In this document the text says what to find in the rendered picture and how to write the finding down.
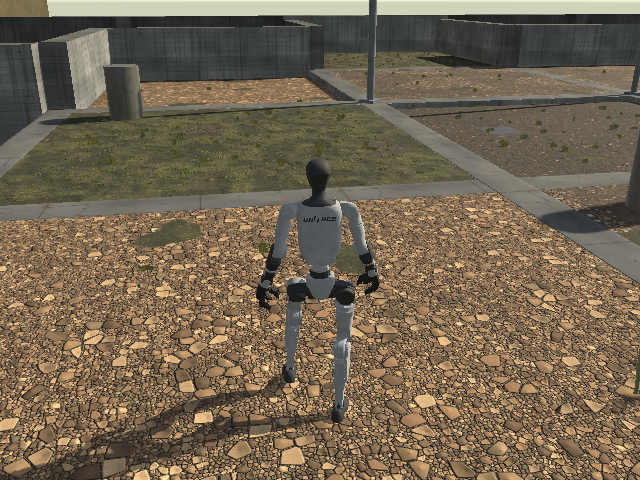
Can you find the robot right forearm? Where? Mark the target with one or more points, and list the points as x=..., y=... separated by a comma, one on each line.
x=368, y=262

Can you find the robot right hand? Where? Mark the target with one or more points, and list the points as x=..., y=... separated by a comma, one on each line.
x=366, y=279

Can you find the right robot thigh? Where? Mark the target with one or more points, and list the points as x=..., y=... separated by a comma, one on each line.
x=345, y=305

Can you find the right robot upper arm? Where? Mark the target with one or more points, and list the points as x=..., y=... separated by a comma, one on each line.
x=351, y=212

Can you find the humanoid robot torso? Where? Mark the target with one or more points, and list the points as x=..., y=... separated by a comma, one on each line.
x=319, y=238

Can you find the robot left forearm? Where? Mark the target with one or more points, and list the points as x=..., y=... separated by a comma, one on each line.
x=270, y=269

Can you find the robot left hand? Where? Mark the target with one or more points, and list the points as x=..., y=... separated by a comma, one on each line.
x=261, y=294

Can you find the left robot upper arm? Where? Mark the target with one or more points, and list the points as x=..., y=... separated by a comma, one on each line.
x=286, y=213

